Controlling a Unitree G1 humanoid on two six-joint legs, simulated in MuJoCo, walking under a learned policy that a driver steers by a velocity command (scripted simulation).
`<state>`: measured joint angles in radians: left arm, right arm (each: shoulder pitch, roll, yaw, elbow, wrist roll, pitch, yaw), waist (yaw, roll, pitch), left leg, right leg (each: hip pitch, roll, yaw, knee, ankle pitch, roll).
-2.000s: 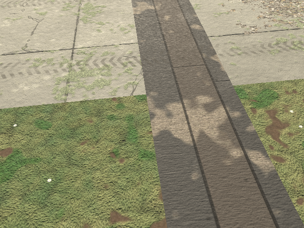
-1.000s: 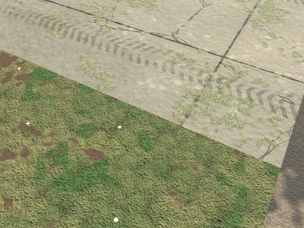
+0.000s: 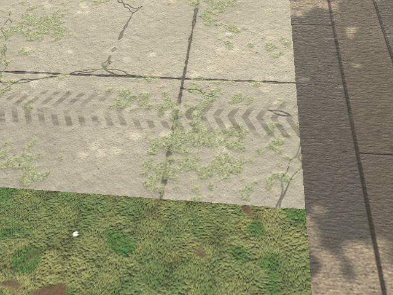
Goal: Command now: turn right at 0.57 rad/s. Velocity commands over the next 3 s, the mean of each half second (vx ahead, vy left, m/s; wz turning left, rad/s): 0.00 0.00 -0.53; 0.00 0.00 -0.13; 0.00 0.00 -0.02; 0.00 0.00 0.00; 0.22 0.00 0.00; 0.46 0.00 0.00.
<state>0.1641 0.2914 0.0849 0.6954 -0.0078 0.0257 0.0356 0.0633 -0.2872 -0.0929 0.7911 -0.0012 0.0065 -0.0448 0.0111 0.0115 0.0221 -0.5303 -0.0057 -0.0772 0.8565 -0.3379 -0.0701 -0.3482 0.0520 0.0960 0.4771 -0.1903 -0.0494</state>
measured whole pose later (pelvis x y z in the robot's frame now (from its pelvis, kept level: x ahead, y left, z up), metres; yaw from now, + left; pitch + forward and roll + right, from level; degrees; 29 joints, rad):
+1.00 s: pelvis -0.01 -0.01 -0.01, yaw -19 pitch -1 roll +0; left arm 0.16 0.22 0.04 0.75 0.02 0.02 0.01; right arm 0.19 -0.25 -0.04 0.86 -0.01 -0.01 -0.01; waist -0.01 -0.02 0.02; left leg -0.22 0.04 -0.01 0.53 -0.30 -0.03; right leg -0.24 0.03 0.02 0.52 -0.26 -0.02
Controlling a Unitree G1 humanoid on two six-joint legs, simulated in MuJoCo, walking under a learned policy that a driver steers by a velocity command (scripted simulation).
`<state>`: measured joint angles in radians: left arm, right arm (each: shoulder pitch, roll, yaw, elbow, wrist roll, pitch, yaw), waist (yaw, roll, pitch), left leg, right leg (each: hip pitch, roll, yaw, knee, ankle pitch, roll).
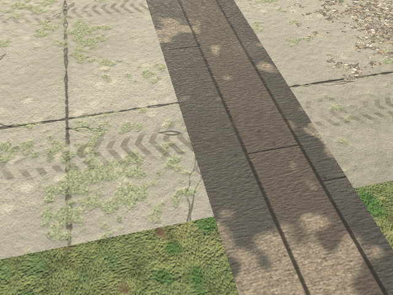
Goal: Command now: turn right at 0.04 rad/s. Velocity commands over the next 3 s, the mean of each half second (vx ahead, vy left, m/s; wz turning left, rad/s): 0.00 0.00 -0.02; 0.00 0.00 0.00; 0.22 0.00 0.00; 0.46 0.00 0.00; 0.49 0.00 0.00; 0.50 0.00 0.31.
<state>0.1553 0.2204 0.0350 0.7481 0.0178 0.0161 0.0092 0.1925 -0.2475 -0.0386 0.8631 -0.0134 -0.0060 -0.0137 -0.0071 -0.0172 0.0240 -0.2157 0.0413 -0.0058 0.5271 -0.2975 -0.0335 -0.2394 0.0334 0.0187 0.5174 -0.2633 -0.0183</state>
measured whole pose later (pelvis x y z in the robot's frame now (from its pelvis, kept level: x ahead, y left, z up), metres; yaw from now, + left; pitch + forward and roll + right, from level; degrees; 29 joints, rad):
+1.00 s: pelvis +0.00 +0.01 +0.00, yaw +0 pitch -2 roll +0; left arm 0.20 0.20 0.03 1.08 0.00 0.01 0.04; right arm 0.23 -0.21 -0.01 1.09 0.00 -0.01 -0.04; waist 0.00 0.00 0.04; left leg -0.18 0.01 0.00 0.49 -0.28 -0.01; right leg -0.21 0.00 0.02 0.49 -0.26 0.01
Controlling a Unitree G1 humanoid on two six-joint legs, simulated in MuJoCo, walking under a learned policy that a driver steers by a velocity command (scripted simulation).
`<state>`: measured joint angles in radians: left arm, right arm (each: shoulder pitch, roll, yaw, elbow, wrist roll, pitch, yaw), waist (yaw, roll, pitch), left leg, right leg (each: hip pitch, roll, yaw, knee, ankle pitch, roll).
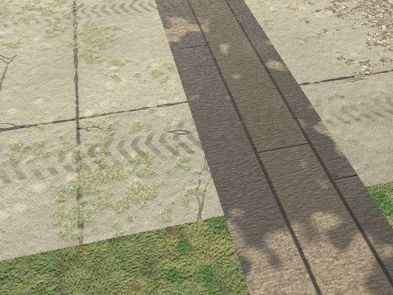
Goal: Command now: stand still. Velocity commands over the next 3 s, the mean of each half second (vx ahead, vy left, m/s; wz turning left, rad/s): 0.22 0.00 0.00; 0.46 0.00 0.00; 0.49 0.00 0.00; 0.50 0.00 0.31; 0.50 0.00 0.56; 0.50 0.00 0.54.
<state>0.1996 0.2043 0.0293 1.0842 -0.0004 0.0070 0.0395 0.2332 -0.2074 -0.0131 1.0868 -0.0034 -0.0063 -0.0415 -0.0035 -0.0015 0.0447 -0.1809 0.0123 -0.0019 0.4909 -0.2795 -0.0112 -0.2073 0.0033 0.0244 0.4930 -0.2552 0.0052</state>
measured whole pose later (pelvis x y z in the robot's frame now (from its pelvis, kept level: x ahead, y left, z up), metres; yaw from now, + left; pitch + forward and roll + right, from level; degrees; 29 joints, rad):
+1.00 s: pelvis +0.36 +0.04 +0.01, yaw +0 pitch +0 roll +1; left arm 0.22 0.26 0.05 0.94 -0.02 -0.09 0.02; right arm 0.27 -0.24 -0.04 0.98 -0.01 -0.10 0.04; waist -0.03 -0.04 0.02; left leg -0.20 -0.08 0.07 0.34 -0.14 0.09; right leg -0.60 -0.12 0.04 1.14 -0.24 -0.05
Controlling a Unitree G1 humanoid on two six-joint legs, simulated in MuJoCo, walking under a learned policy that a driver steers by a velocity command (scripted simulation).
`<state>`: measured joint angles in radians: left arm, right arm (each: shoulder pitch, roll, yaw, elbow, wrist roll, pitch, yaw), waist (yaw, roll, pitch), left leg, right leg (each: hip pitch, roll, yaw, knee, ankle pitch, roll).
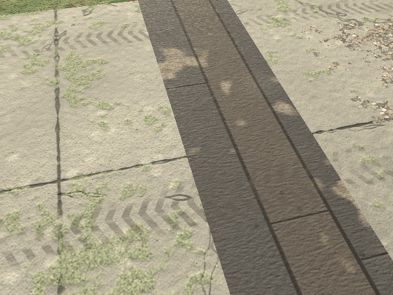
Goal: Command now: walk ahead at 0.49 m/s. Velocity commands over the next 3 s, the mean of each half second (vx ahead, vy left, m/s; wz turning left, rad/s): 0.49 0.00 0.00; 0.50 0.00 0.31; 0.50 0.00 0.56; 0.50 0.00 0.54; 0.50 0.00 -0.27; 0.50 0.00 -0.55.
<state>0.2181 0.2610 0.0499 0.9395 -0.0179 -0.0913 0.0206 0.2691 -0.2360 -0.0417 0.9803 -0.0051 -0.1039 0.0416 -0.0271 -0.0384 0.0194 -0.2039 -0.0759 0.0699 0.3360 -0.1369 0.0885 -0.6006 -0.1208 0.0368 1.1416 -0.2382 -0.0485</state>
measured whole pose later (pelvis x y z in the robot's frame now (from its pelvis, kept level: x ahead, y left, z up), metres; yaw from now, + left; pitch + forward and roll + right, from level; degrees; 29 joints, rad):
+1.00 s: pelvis +0.58 +0.01 -0.02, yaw +13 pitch +2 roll +0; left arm 0.23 0.27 0.05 0.90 -0.02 -0.12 0.00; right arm 0.17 -0.27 -0.08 0.80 0.02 -0.07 0.04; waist 0.00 -0.01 0.05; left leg -0.42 -0.08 0.02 0.55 -0.16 0.10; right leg -0.34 -0.03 0.01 1.21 -0.41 -0.01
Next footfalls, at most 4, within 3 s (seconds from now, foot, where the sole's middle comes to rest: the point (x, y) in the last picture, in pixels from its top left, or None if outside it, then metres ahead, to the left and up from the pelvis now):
0.34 right None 0.38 -0.16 -0.78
0.88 left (169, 249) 0.68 0.10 -0.78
1.38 right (195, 175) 1.01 -0.01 -0.78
1.90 left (106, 164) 1.07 0.38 -0.78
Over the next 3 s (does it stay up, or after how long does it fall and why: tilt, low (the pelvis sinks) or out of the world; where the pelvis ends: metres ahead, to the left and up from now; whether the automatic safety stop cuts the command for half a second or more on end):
stays up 1.52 0.59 -0.02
